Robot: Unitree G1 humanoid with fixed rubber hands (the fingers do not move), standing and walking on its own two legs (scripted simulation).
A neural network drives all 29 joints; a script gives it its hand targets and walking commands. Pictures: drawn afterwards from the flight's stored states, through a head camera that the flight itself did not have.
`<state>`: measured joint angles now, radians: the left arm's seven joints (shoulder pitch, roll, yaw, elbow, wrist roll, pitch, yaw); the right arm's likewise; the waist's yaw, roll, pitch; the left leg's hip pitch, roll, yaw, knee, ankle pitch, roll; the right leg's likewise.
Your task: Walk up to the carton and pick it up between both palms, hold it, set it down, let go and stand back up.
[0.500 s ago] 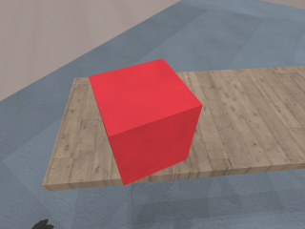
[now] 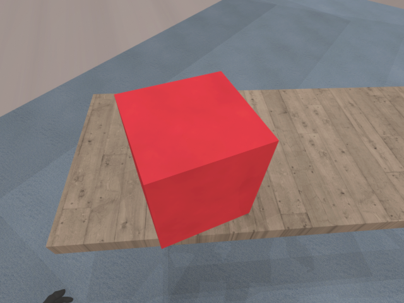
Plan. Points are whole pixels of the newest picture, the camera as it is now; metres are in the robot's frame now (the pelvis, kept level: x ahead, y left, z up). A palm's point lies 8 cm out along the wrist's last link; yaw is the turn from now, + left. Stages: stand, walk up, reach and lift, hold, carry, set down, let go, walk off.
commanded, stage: walk up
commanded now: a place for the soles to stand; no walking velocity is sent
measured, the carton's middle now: (190, 161) +0.38 +0.03 +0.07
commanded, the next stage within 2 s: none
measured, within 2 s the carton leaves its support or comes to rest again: neither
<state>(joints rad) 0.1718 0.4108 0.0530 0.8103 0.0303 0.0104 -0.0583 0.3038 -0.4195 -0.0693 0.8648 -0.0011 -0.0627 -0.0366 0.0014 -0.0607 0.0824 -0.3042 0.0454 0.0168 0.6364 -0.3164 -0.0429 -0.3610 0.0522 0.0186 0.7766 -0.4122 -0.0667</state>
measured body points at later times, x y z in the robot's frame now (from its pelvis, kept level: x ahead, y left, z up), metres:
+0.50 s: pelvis +0.00 -0.02 +0.00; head +0.03 -0.03 +0.45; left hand +0.11 +0.29 -0.10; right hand +0.06 -0.36 -0.10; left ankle +0.01 +0.15 -0.71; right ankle +0.00 -0.08 -0.72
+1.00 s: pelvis -0.01 -0.04 +0.00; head +0.02 -0.05 +0.45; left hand +0.10 +0.27 -0.10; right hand +0.05 -0.38 -0.11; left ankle +0.01 +0.13 -0.70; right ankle +0.00 -0.10 -0.72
